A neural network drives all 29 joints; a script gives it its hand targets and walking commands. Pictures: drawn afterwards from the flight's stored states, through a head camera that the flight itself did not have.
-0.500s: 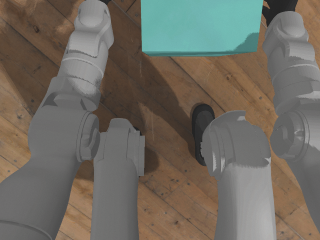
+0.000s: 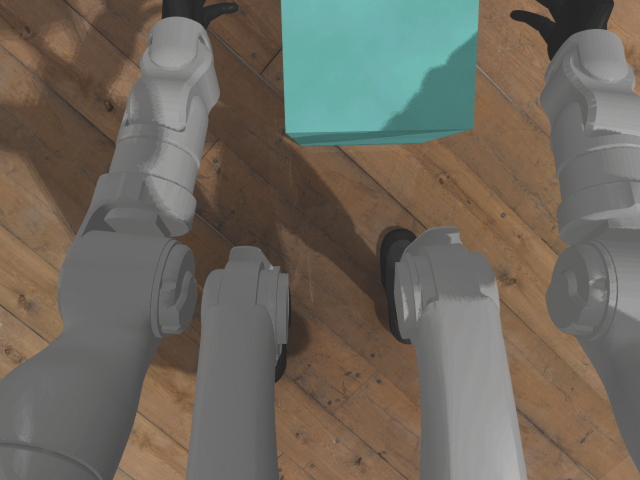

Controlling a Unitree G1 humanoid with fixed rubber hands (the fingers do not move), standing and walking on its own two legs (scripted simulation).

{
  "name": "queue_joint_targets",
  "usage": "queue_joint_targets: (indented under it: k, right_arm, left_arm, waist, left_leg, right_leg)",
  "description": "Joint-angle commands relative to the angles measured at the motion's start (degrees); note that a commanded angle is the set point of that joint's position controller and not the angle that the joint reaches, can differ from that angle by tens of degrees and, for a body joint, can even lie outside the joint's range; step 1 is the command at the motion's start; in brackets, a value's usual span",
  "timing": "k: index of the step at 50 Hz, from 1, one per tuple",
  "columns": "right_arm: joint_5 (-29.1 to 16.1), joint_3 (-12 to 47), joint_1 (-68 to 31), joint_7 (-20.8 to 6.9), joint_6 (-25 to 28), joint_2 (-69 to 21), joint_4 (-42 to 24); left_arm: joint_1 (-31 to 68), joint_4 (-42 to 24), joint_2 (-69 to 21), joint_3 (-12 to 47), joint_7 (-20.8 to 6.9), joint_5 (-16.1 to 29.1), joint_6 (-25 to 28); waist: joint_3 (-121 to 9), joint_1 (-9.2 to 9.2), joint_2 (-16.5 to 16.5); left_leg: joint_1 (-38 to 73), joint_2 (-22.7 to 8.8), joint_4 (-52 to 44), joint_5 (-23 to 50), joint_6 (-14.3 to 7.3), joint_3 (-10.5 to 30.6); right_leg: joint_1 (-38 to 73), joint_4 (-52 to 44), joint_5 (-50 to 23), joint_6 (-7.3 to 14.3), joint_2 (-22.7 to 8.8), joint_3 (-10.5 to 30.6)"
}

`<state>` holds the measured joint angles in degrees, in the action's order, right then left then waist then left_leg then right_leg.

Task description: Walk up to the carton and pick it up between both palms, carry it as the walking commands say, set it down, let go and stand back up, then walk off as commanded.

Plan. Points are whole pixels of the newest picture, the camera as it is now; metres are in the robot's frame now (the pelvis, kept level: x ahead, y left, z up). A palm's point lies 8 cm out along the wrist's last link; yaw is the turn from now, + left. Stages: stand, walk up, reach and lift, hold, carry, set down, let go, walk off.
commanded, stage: set down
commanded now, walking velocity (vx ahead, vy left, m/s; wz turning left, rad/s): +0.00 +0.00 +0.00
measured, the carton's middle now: (367, 59) +0.54 -0.09 -0.29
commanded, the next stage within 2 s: let go in 1.00 s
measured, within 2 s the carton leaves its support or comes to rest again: neither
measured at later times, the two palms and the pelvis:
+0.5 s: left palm out of the picture +0.55 +0.10 +0.02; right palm out of the picture +0.50 -0.27 +0.01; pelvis +0.02 -0.01 +0.12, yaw +0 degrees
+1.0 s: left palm out of the picture +0.55 +0.11 +0.15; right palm out of the picture +0.50 -0.27 +0.15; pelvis +0.05 -0.01 +0.25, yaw -1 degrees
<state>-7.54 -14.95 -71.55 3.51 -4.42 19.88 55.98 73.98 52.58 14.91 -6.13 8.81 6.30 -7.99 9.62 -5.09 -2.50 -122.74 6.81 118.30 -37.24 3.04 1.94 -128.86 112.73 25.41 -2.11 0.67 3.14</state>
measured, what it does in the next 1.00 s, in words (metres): rises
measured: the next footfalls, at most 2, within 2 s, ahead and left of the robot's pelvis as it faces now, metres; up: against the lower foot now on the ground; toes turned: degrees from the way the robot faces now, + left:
none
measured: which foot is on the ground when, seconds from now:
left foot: down 0.00-1.00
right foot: down 0.00-1.00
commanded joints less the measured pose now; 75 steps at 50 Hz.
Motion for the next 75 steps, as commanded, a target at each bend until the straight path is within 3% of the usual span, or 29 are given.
queue_joint_targets:
  k: [1,22,41,52,55,59,62,66,75]
  right_arm:
    - [1.71,-1.49,-11.39,-0.44,0.28,6.28,-7.27]
    - [5.01,-3.23,-1.23,-2.16,-2.96,3.00,-15.82]
    - [8.23,-5.95,4.68,-4.39,-1.58,-0.16,-16.76]
    - [14.46,-9.44,8.24,-5.84,0.34,-3.82,-12.51]
    - [15.54,-9.23,12.14,-6.08,0.60,-2.81,-15.39]
    - [15.83,-6.03,20.40,-6.96,0.08,-1.17,-22.49]
    - [14.84,-2.13,27.47,-7.63,-0.96,-1.67,-27.94]
    - [12.85,0.76,37.53,-8.29,-0.93,-2.52,-30.63]
    - [9.27,5.16,57.44,-7.98,3.67,-4.43,-28.87]
  left_arm:
    - [12.68,-5.57,4.37,-2.41,-0.33,-1.39,0.75]
    - [4.14,-12.63,2.23,-5.46,-1.84,-5.11,-1.13]
    - [-3.27,-13.41,0.31,-7.64,-5.38,-7.50,0.61]
    - [-7.56,-8.48,-2.66,-12.07,-7.01,-13.00,2.19]
    - [-11.78,-11.05,-2.96,-11.69,-6.14,-14.13,2.42]
    - [-20.49,-19.66,-3.81,-8.98,-4.06,-14.30,2.14]
    - [-27.64,-26.14,-4.33,-6.44,-3.68,-13.61,1.63]
    - [-37.61,-29.50,-3.89,-5.15,-4.90,-12.59,2.00]
    - [-57.85,-24.68,-3.16,-3.29,-8.29,-10.48,6.75]
  waist:
    - [-66.38,-2.28,2.27]
    - [-73.23,-1.51,0.71]
    - [-68.65,-0.62,0.91]
    - [-59.18,0.19,1.31]
    - [-65.60,0.40,1.55]
    - [-75.51,0.38,2.61]
    - [-75.80,0.38,4.47]
    - [-66.31,0.69,4.67]
    - [-44.66,2.24,4.32]
  left_leg:
    - [18.48,0.23,-16.09,10.28,-0.23,-6.18]
    - [32.93,0.92,-34.88,16.52,0.23,-6.81]
    - [50.43,-0.76,-57.87,25.38,0.38,-4.25]
    - [51.71,-1.25,-65.84,25.99,0.06,-3.66]
    - [56.09,-0.94,-66.35,30.40,0.22,-3.79]
    - [62.39,-0.56,-67.98,38.03,0.39,-3.56]
    - [63.74,-0.36,-70.24,38.56,0.23,-3.48]
    - [65.47,-0.53,-74.36,34.17,-0.26,-3.21]
    - [76.48,-2.39,-83.17,29.23,-0.57,-1.76]
  right_leg:
    - [49.78,-8.87,-16.40,0.13,0.56,-6.79]
    - [63.99,-28.13,-22.79,-0.25,2.66,-6.96]
    - [80.24,-50.37,-29.56,-0.12,2.19,-5.28]
    - [82.70,-57.28,-28.45,0.23,2.05,-4.47]
    - [88.85,-57.39,-34.13,0.73,2.15,-3.97]
    - [101.43,-57.91,-45.00,1.31,1.95,-3.30]
    - [109.96,-59.57,-49.89,1.45,1.47,-2.51]
    - [112.86,-63.75,-47.37,1.54,0.71,-1.13]
    - [115.20,-73.66,-39.06,1.23,-0.29,-0.56]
